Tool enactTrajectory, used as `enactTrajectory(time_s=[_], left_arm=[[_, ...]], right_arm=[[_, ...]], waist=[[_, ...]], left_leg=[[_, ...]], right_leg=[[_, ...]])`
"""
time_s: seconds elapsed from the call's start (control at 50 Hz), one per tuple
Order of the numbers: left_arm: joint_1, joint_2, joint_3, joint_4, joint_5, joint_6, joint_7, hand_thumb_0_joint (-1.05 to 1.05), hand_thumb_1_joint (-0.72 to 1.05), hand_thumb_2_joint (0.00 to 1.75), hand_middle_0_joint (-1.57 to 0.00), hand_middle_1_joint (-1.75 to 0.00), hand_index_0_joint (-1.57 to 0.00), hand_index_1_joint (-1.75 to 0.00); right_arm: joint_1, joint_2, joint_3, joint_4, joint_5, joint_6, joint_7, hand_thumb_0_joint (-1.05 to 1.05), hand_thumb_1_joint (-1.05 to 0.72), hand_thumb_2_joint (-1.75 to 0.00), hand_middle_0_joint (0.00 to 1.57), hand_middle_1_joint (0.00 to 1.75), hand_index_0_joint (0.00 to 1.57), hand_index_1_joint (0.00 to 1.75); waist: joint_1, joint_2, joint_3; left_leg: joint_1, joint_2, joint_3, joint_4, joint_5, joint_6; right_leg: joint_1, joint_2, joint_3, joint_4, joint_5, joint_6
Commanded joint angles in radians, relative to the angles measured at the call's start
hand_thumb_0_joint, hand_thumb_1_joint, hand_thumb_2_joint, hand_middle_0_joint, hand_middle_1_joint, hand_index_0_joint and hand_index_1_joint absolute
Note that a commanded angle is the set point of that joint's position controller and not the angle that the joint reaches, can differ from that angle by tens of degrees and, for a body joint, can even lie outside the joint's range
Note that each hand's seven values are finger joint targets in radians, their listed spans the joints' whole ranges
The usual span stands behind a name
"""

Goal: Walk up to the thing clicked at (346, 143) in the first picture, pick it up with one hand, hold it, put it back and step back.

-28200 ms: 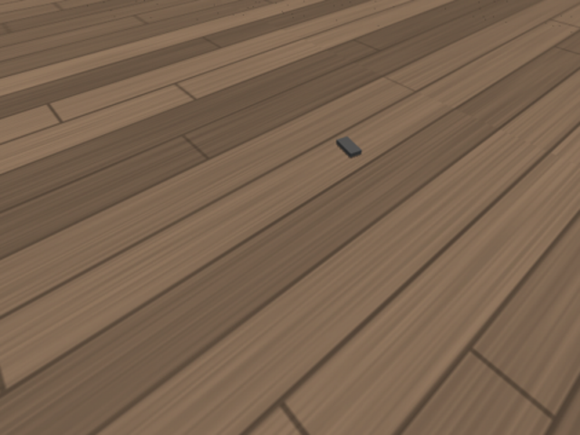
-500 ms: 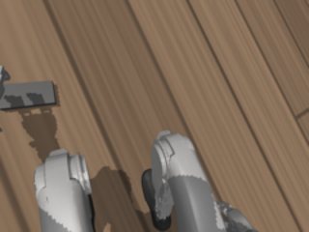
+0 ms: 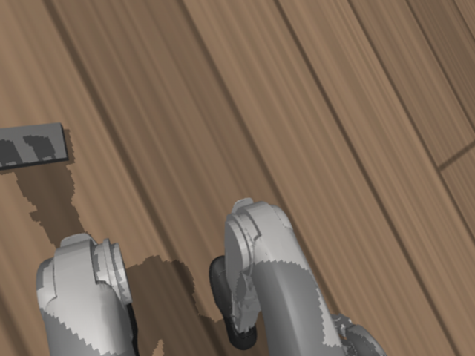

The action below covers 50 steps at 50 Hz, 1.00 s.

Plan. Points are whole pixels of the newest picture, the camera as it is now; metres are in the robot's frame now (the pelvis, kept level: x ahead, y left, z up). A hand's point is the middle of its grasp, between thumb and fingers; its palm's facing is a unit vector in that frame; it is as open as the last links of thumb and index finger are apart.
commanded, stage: rise first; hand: left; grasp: from above
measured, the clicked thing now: (21, 146) +0.50 +0.30 -0.31
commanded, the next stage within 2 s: approach in 0.70 s
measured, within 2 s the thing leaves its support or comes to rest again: neither
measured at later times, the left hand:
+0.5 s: hand out of the picture +0.46 +0.33 -0.19, palm faces -0.46 -0.08 -0.88, open 14.0 cm
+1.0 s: hand out of the picture +0.46 +0.32 -0.18, palm faces -0.47 -0.06 -0.88, open 13.9 cm
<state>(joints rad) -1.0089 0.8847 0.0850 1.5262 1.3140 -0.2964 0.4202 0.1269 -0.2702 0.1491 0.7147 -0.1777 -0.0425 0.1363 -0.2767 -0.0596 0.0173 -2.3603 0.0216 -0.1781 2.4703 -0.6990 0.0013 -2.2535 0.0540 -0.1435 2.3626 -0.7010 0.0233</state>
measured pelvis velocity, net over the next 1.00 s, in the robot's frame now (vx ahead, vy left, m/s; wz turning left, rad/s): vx -0.01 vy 0.00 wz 0.00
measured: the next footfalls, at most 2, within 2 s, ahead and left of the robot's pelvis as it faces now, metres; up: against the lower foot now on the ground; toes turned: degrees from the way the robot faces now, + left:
none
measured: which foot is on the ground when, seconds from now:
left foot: down 0.00-1.00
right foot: down 0.00-1.00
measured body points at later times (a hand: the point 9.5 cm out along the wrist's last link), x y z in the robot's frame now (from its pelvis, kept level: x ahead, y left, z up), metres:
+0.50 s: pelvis +0.00 +0.00 +0.00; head +0.26 +0.11 +0.35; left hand +0.48 +0.34 -0.14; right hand +0.05 -0.26 -0.08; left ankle +0.07 +0.13 -0.28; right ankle +0.10 -0.11 -0.28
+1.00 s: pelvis -0.01 +0.00 +0.00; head +0.25 +0.11 +0.36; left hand +0.48 +0.32 -0.13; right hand +0.05 -0.26 -0.08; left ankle +0.07 +0.13 -0.28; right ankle +0.10 -0.11 -0.28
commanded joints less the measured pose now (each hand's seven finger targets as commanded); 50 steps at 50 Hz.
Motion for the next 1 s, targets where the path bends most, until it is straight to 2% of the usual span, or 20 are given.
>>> enactTrajectory(time_s=[0.0, 0.06, 0.08, 0.1, 0.16, 0.22, 0.28, 0.32, 0.36, 0.4, 0.46, 0.5, 0.6, 0.64, 0.68, 0.7, 0.72, 0.78, 0.82, 0.98], left_arm=[[-0.299, 0.261, 0.034, -0.135, -0.012, 0.003, 0.046, 0.0, -0.54, 1.0, -0.07, -1.03, -0.07, -1.02], [-0.291, 0.233, 0.015, -0.096, -0.015, 0.012, 0.049, 0.0, -0.54, 1.01, -0.07, -1.03, -0.07, -1.02], [-0.32, 0.248, 0.024, -0.113, -0.016, 0.013, 0.05, 0.0, -0.53, 1.0, -0.07, -1.03, -0.07, -1.02], [-0.316, 0.267, 0.026, -0.107, -0.019, 0.013, 0.05, 0.0, -0.54, 1.0, -0.07, -1.03, -0.07, -1.02], [-0.306, 0.272, 0.026, -0.09, -0.016, 0.019, 0.05, 0.0, -0.53, 1.01, -0.07, -1.03, -0.07, -1.02], [-0.297, 0.292, 0.034, -0.11, -0.019, 0.019, 0.049, 0.0, -0.53, 1.0, -0.07, -1.03, -0.07, -1.03], [-0.301, 0.275, 0.023, -0.123, -0.017, 0.026, 0.037, 0.0, -0.54, 1.0, -0.07, -1.03, -0.07, -1.03], [-0.312, 0.288, 0.03, -0.145, -0.026, 0.025, 0.035, 0.0, -0.55, 1.01, -0.07, -1.02, -0.07, -1.02], [-0.293, 0.267, 0.018, -0.131, -0.029, 0.03, 0.028, 0.0, -0.53, 1.0, -0.07, -1.03, -0.07, -1.02], [-0.293, 0.265, 0.019, -0.124, -0.031, 0.032, 0.021, 0.0, -0.54, 1.0, -0.07, -1.03, -0.07, -1.02], [-0.283, 0.275, 0.022, -0.163, -0.033, 0.029, 0.014, 0.0, -0.54, 1.0, -0.07, -1.02, -0.07, -1.02], [-0.301, 0.256, 0.012, -0.172, -0.04, 0.028, 0.006, 0.0, -0.53, 0.99, -0.07, -1.03, -0.08, -1.02], [-0.296, 0.266, 0.024, -0.176, -0.041, 0.022, 0.005, 0.0, -0.52, 1.0, -0.07, -1.01, -0.08, -1.01], [-0.296, 0.242, 0.002, -0.161, -0.031, 0.019, 0.002, 0.0, -0.52, 1.0, -0.08, -1.01, -0.08, -1.01], [-0.309, 0.252, 0.012, -0.161, -0.026, 0.019, 0.005, 0.0, -0.52, 1.0, -0.08, -1.01, -0.08, -1.01], [-0.319, 0.262, 0.017, -0.174, -0.032, 0.016, 0.009, 0.0, -0.52, 0.99, -0.08, -1.01, -0.08, -1.01], [-0.306, 0.246, 0.005, -0.145, -0.027, 0.019, 0.009, 0.0, -0.53, 1.01, -0.08, -1.0, -0.08, -1.0], [-0.321, 0.249, 0.001, -0.126, -0.024, 0.018, 0.01, 0.0, -0.59, 1.07, -0.09, -0.96, -0.06, -1.0], [-0.352, 0.247, -0.009, -0.146, -0.021, 0.017, 0.007, 0.0, -0.52, 0.99, -0.07, -1.06, -0.09, -1.05], [-0.485, 0.143, -0.099, -0.107, -0.019, 0.02, 0.013, 0.0, -0.52, 0.98, -0.07, -1.09, -0.09, -1.07]], right_arm=[[0.207, -0.281, -0.076, -0.003, 0.003, -0.006, -0.01, 0.0, -0.9, -0.9, 0.2, 0.3, 0.2, 0.3], [0.21, -0.276, -0.07, 0.001, 0.0, -0.009, -0.009, 0.0, -0.91, -0.9, 0.2, 0.3, 0.2, 0.3], [0.217, -0.281, -0.069, -0.001, -0.002, -0.011, -0.009, 0.0, -0.9, -0.9, 0.2, 0.3, 0.2, 0.3], [0.205, -0.282, -0.065, -0.003, 0.002, -0.012, -0.011, 0.0, -0.9, -0.9, 0.2, 0.3, 0.2, 0.3], [0.211, -0.284, -0.059, -0.008, 0.0, -0.018, -0.01, 0.0, -0.9, -0.9, 0.2, 0.3, 0.2, 0.3], [0.204, -0.285, -0.058, -0.016, 0.0, -0.02, -0.015, 0.0, -0.9, -0.9, 0.2, 0.3, 0.2, 0.3], [0.216, -0.281, -0.058, -0.012, 0.001, -0.021, -0.009, 0.0, -0.91, -0.9, 0.2, 0.3, 0.2, 0.3], [0.215, -0.288, -0.059, -0.016, 0.004, -0.02, -0.012, 0.0, -0.9, -0.9, 0.2, 0.3, 0.2, 0.3], [0.215, -0.286, -0.057, -0.017, 0.002, -0.019, -0.009, 0.0, -0.9, -0.9, 0.2, 0.3, 0.2, 0.3], [0.219, -0.287, -0.062, -0.018, 0.008, -0.019, -0.005, 0.0, -0.9, -0.9, 0.2, 0.3, 0.2, 0.3], [0.214, -0.284, -0.062, -0.022, 0.01, -0.011, -0.006, 0.0, -0.9, -0.9, 0.2, 0.3, 0.2, 0.3], [0.221, -0.283, -0.063, -0.024, 0.013, -0.01, -0.003, 0.0, -0.9, -0.9, 0.2, 0.3, 0.2, 0.3], [0.219, -0.288, -0.065, -0.031, 0.016, -0.006, -0.005, 0.0, -0.9, -0.9, 0.2, 0.3, 0.2, 0.3], [0.217, -0.279, -0.062, -0.027, 0.015, -0.005, -0.005, 0.0, -0.9, -0.9, 0.2, 0.3, 0.2, 0.3], [0.227, -0.283, -0.064, -0.028, 0.016, -0.005, -0.007, 0.0, -0.9, -0.9, 0.2, 0.3, 0.2, 0.3], [0.219, -0.283, -0.064, -0.031, 0.017, -0.004, -0.009, 0.0, -0.9, -0.9, 0.2, 0.3, 0.2, 0.3], [0.221, -0.282, -0.061, -0.034, 0.014, -0.006, -0.006, 0.0, -0.9, -0.9, 0.2, 0.3, 0.2, 0.3], [0.223, -0.284, -0.059, -0.033, 0.015, -0.006, -0.011, 0.0, -0.91, -0.9, 0.2, 0.3, 0.2, 0.3], [0.225, -0.284, -0.054, -0.028, 0.014, -0.008, -0.013, 0.0, -0.9, -0.89, 0.2, 0.3, 0.2, 0.3], [0.256, -0.291, -0.037, -0.018, 0.001, -0.022, -0.02, 0.0, -0.9, -0.9, 0.2, 0.3, 0.2, 0.3]], waist=[[-0.008, 0.435, -0.69], [-0.025, 0.394, -0.65], [-0.034, 0.397, -0.654], [-0.021, 0.42, -0.643], [-0.029, 0.399, -0.639], [-0.014, 0.418, -0.672], [-0.031, 0.431, -0.663], [-0.022, 0.442, -0.686], [-0.029, 0.444, -0.683], [-0.031, 0.442, -0.645], [-0.008, 0.449, -0.697], [-0.024, 0.439, -0.668], [-0.014, 0.425, -0.674], [-0.022, 0.445, -0.648], [-0.026, 0.427, -0.65], [-0.015, 0.436, -0.666], [-0.029, 0.431, -0.651], [-0.034, 0.42, -0.636], [-0.04, 0.41, -0.647], [-0.121, 0.432, -0.614]], left_leg=[[0.573, -0.001, 0.071, -0.253, 0.236, 0.017], [0.533, -0.001, 0.08, -0.236, 0.224, 0.025], [0.535, -0.001, 0.076, -0.241, 0.217, 0.024], [0.521, -0.001, 0.077, -0.248, 0.203, 0.022], [0.515, 0.001, 0.077, -0.243, 0.194, 0.025], [0.534, 0.002, 0.081, -0.24, 0.204, 0.024], [0.546, 0.003, 0.075, -0.241, 0.225, 0.021], [0.569, 0.005, 0.068, -0.248, 0.243, 0.018], [0.575, 0.006, 0.068, -0.24, 0.253, 0.019], [0.55, 0.004, 0.064, -0.25, 0.233, 0.017], [0.567, 0.004, 0.074, -0.248, 0.249, 0.018], [0.553, 0.002, 0.068, -0.255, 0.224, 0.018], [0.553, 0.001, 0.065, -0.257, 0.223, 0.018], [0.552, 0.002, 0.068, -0.263, 0.208, 0.016], [0.552, 0.001, 0.066, -0.265, 0.207, 0.017], [0.553, 0.001, 0.068, -0.265, 0.205, 0.017], [0.548, 0.0, 0.067, -0.263, 0.202, 0.017], [0.534, -0.001, 0.067, -0.266, 0.183, 0.019], [0.536, 0.001, 0.07, -0.255, 0.199, 0.023], [0.546, 0.006, 0.057, -0.249, 0.169, 0.019]], right_leg=[[0.307, 0.033, -0.066, -0.214, 0.275, -0.058], [0.315, 0.036, -0.061, -0.228, 0.276, -0.053], [0.311, 0.035, -0.065, -0.225, 0.269, -0.052], [0.304, 0.034, -0.063, -0.223, 0.257, -0.055], [0.318, 0.035, -0.063, -0.229, 0.252, -0.054], [0.338, 0.037, -0.06, -0.233, 0.26, -0.052], [0.335, 0.036, -0.062, -0.222, 0.279, -0.054], [0.334, 0.034, -0.069, -0.221, 0.289, -0.054], [0.331, 0.035, -0.068, -0.22, 0.298, -0.053], [0.311, 0.033, -0.07, -0.217, 0.283, -0.056], [0.343, 0.036, -0.065, -0.225, 0.296, -0.055], [0.322, 0.034, -0.069, -0.226, 0.275, -0.056], [0.314, 0.032, -0.071, -0.226, 0.271, -0.056], [0.309, 0.033, -0.068, -0.228, 0.261, -0.057], [0.306, 0.033, -0.071, -0.23, 0.259, -0.057], [0.306, 0.032, -0.07, -0.231, 0.257, -0.056], [0.305, 0.032, -0.07, -0.229, 0.255, -0.057], [0.295, 0.032, -0.07, -0.237, 0.241, -0.055], [0.305, 0.033, -0.067, -0.24, 0.257, -0.054], [0.271, 0.036, -0.081, -0.242, 0.245, -0.052]])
